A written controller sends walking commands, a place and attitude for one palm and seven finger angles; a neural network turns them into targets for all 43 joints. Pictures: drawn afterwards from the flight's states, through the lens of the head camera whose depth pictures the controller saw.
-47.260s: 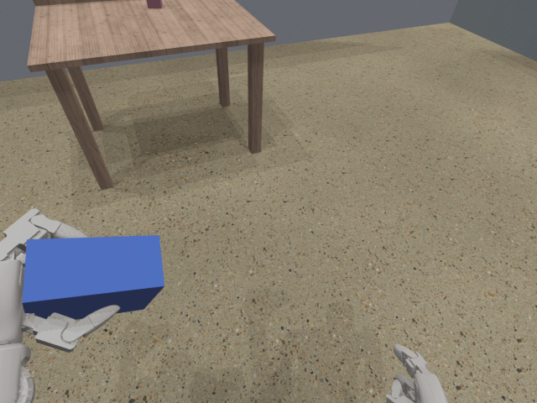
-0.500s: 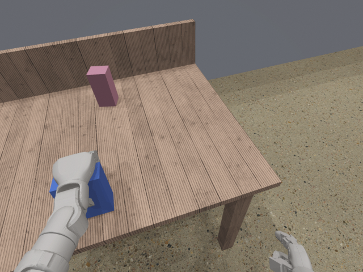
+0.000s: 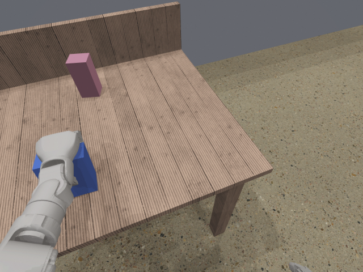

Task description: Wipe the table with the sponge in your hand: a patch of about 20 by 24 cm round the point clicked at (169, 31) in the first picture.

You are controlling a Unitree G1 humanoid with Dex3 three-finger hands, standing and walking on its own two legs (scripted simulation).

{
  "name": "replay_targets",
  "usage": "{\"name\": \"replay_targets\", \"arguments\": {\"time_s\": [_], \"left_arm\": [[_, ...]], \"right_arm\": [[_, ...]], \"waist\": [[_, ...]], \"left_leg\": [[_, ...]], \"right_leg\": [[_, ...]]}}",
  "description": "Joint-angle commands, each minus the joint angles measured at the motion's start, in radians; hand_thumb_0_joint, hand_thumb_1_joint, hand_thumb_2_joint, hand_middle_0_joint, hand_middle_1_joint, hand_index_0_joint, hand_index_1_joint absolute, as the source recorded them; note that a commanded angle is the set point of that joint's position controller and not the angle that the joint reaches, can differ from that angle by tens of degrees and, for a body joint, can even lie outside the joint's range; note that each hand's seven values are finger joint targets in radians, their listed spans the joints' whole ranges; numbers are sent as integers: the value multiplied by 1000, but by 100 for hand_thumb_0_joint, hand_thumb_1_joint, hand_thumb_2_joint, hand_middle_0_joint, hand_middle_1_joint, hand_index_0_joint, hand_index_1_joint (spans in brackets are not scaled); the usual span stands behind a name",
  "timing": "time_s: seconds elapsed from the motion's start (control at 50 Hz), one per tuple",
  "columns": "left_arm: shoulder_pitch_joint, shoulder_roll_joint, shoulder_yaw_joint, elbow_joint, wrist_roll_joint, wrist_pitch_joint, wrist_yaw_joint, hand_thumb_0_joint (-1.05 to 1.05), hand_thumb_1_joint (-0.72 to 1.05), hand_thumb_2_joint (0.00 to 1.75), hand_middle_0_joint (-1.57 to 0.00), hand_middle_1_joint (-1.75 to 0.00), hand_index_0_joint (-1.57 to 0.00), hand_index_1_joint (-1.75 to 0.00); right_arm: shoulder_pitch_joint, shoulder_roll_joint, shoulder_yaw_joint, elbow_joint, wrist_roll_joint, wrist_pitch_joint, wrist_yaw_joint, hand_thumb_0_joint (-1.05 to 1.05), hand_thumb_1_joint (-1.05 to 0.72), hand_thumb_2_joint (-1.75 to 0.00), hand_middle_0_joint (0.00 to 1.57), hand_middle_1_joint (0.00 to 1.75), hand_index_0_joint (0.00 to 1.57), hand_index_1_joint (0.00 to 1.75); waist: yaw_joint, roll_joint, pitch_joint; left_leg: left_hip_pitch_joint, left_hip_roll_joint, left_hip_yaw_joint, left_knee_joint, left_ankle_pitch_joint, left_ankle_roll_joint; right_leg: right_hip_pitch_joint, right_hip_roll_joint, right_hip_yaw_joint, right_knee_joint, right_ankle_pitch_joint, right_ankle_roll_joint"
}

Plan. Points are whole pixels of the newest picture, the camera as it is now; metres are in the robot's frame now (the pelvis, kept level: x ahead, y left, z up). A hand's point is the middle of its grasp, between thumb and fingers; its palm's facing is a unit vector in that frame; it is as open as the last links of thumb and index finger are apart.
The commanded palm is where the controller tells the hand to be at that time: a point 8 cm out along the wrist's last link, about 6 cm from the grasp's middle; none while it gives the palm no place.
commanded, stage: wipe forward along the first lane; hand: left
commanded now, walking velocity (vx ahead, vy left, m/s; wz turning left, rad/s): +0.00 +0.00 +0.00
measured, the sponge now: (71, 178) +0.34 +0.32 -0.03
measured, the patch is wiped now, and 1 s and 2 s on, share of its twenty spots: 0.15 0.45 0.45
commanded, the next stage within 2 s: slide across to the middle lane in 1.02 s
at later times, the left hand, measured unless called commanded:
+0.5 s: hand (66, 143) +0.41 +0.33 +0.02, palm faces -0.15 +0.02 -0.99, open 10.4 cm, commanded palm +0.40 +0.32 +0.06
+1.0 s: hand (63, 129) +0.46 +0.36 +0.02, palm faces -0.18 -0.01 -0.98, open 10.4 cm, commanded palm +0.46 +0.34 +0.06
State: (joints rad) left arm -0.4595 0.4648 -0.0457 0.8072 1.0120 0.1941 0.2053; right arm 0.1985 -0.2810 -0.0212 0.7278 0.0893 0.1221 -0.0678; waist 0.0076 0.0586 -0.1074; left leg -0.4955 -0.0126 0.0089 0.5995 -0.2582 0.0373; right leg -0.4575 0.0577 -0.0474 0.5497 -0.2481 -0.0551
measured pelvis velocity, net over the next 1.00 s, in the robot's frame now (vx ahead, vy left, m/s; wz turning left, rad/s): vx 0.02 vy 0.02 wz -0.02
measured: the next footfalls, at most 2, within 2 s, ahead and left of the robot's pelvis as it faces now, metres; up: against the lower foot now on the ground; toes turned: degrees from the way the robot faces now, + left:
none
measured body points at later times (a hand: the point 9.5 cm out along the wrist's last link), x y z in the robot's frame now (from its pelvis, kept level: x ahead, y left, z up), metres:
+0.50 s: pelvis +0.00 +0.01 -0.01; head +0.06 +0.01 +0.44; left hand +0.42 +0.33 +0.08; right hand +0.08 -0.27 -0.14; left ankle +0.02 +0.10 -0.73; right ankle +0.01 -0.09 -0.73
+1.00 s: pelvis +0.02 +0.02 -0.01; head +0.10 +0.04 +0.43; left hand +0.47 +0.36 +0.08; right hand +0.05 -0.26 -0.13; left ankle +0.02 +0.10 -0.73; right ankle +0.01 -0.09 -0.73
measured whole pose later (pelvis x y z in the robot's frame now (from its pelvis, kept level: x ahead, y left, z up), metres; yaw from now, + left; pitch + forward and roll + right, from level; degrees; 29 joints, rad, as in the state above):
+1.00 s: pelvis +0.02 +0.02 -0.01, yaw -1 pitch +18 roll -3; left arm -0.85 0.66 0.03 1.19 1.08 0.11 0.19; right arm 0.31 -0.27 -0.01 0.74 0.07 0.12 -0.04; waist -0.09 0.03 -0.14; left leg -0.71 -0.01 0.01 0.71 -0.32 0.07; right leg -0.64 0.06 -0.05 0.60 -0.27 -0.03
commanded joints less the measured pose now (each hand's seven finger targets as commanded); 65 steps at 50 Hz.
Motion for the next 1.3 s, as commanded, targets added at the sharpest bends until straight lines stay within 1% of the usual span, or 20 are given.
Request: {"name": "replay_targets", "arguments": {"time_s": [0.0, 0.02, 0.18, 0.2, 0.26, 0.32, 0.34, 0.42, 0.46, 0.52, 0.6, 0.72, 0.88, 0.94, 0.96, 1.1, 1.12, 1.16, 1.22, 1.28], "left_arm": [[-299, 182, 24, -3, 14, 1, 52, 0, 10, 130, -120, -160, -120, -160], [-326, 229, 66, 10, 13, -2, 56, 0, 10, 130, -120, -160, -120, -160], [-448, 301, 57, 113, 39, -10, 48, 0, 10, 130, -120, -160, -120, -160], [-471, 278, 30, 121, 43, -12, 44, 0, 10, 130, -120, -160, -120, -160], [-474, 274, 30, 129, 47, -29, 39, 0, 10, 130, -120, -160, -120, -160], [-511, 307, 66, 133, 45, -45, 42, 0, 10, 130, -120, -160, -120, -160], [-506, 280, 38, 139, 42, -49, 44, 0, 10, 130, -120, -160, -120, -160], [-531, 305, 68, 162, 40, -50, 57, 0, 10, 130, -120, -160, -120, -160], [-541, 285, 37, 185, 43, -41, 58, 0, 10, 130, -120, -160, -120, -160], [-571, 341, 79, 191, 42, -40, 56, 0, 10, 130, -120, -160, -120, -160], [-579, 346, 55, 228, 59, -34, 43, 0, 10, 130, -120, -160, -120, -160], [-651, 444, 108, 247, 70, -55, 25, 0, 10, 130, -120, -160, -120, -160], [-682, 393, 59, 262, 90, -75, 20, 0, 10, 130, -120, -160, -120, -160], [-693, 461, 108, 280, 82, -78, 25, 0, 10, 130, -120, -160, -120, -160], [-704, 427, 75, 281, 89, -77, 24, 0, 10, 130, -120, -160, -120, -160], [-741, 451, 81, 325, 110, -63, 17, 0, 10, 130, -120, -160, -120, -160], [-762, 421, 76, 270, 91, -75, 14, 0, 10, 130, -120, -160, -120, -160], [-752, 351, 32, 235, 84, -81, 10, 0, 10, 130, -120, -160, -120, -160], [-764, 326, 57, 201, 33, -86, 19, 0, 10, 130, -120, -160, -120, -160], [-798, 292, 17, 187, 32, -71, 25, 0, 10, 130, -120, -160, -120, -160]], "right_arm": [[-61, -132, -39, -112, 2, -37, -4, 0, -90, -90, 20, 30, 20, 30], [-58, -138, -39, -104, 3, -39, -7, 0, -90, -90, 20, 30, 20, 30], [0, -142, -33, -97, 2, -38, -8, 0, -90, -90, 20, 30, 20, 30], [3, -140, -32, -98, 2, -38, -8, 0, -90, -90, 20, 30, 20, 30], [28, -138, -35, -98, -2, -40, -5, 0, -90, -90, 20, 30, 20, 30], [44, -143, -38, -94, -5, -39, -3, 0, -90, -90, 20, 30, 20, 30], [57, -142, -40, -95, -7, -39, -1, 0, -90, -90, 20, 30, 20, 30], [66, -145, -42, -82, -6, -36, 4, 0, -90, -90, 20, 30, 20, 30], [81, -146, -42, -78, -6, -35, 7, 0, -90, -90, 20, 30, 20, 30], [88, -153, -41, -70, -7, -32, 7, 0, -90, -90, 20, 30, 20, 30], [109, -156, -41, -68, -8, -26, 13, 0, -90, -90, 20, 30, 20, 30], [138, -166, -39, -62, -10, -27, 13, 0, -90, -90, 20, 30, 20, 30], [184, -166, -51, -57, -23, -22, 21, 0, -90, -90, 20, 30, 20, 30], [201, -175, -51, -50, -26, -19, 22, 0, -90, -90, 20, 30, 20, 30], [203, -172, -52, -50, -26, -19, 23, 0, -90, -90, 20, 30, 20, 30], [229, -179, -53, -36, -33, -11, 29, 0, -90, -90, 20, 30, 20, 30], [226, -172, -55, -38, -33, -14, 29, 0, -90, -90, 20, 30, 20, 30], [233, -162, -66, -36, -38, -13, 36, 0, -90, -90, 20, 30, 20, 30], [213, -155, -70, -29, -34, -13, 35, 0, -90, -90, 20, 30, 20, 30], [205, -153, -68, -13, -32, -11, 39, 0, -90, -90, 20, 30, 20, 30]], "waist": [[-33, -130, -163], [-31, -134, -164], [-53, -71, -205], [-65, -76, -203], [-62, -47, -233], [-62, -55, -266], [-73, -59, -262], [-73, -57, -270], [-86, -72, -254], [-81, -63, -288], [-94, -62, -272], [-97, -23, -289], [-120, -1, -331], [-109, 4, -341], [-124, 5, -336], [-131, 22, -340], [-122, 68, -380], [-126, 83, -416], [-125, 55, -412], [-133, 72, -390]], "left_leg": [[49, -7, -57, -57, 33, 22], [40, -4, -62, -58, 20, 23], [11, -4, -58, -32, -3, 25], [12, -1, -57, -30, -2, 25], [29, 1, -62, -16, 27, 25], [25, 7, -68, -8, 61, 24], [27, 5, -63, 0, 63, 26], [23, 12, -70, 4, 83, 23], [18, 12, -66, 8, 72, 24], [11, 12, -65, 12, 102, 25], [3, 11, -61, 17, 104, 26], [-2, 13, -65, 21, 121, 25], [64, 26, -74, 49, 195, 17], [46, 24, -79, 50, 207, 17], [55, 25, -78, 51, 211, 16], [78, 34, -95, 59, 236, 6], [128, 41, -107, 55, 291, -8], [201, 49, -111, 67, 342, -14], [218, 58, -122, 54, 374, -19], [255, 62, -131, 37, 362, -24]], "right_leg": [[56, -36, 97, -100, 65, 2], [48, -32, 102, -99, 46, 0], [25, -35, 97, -87, 16, 5], [14, -36, 96, -86, 19, 6], [2, -30, 88, -73, 41, 2], [2, -25, 85, -58, 78, 0], [-4, -23, 80, -57, 80, 4], [-24, -21, 78, -48, 96, 0], [-34, -21, 71, -52, 86, 5], [-11, -21, 80, -43, 128, 3], [-18, -21, 77, -46, 134, 6], [-26, -18, 76, -37, 141, 0], [-96, -5, 57, -21, 159, -1], [-83, -3, 53, -14, 167, -4], [-99, -2, 52, -14, 166, -2], [-143, 5, 41, -7, 149, -7], [-151, 6, 37, 3, 165, -13], [-162, 12, 27, -4, 173, -9], [-146, 12, 27, -13, 191, -6], [-155, 12, 20, -27, 170, -4]]}}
